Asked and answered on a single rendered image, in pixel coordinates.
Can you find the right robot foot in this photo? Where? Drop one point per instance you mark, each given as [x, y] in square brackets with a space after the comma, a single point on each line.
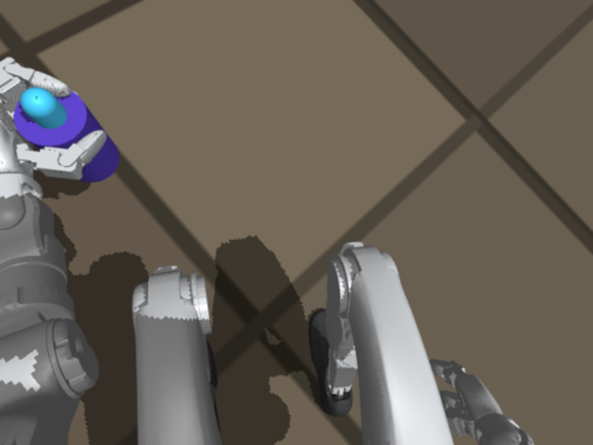
[334, 405]

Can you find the left robot arm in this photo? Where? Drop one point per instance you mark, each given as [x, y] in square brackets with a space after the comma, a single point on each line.
[46, 363]

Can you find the right robot arm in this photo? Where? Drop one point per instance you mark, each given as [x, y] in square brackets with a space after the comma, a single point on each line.
[499, 429]

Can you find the bottle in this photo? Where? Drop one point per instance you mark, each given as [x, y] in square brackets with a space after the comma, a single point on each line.
[46, 120]

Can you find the right robot hand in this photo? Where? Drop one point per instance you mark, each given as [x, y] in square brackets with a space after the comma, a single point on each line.
[472, 400]

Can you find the left robot hand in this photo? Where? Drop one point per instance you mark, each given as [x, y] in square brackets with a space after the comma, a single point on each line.
[16, 153]

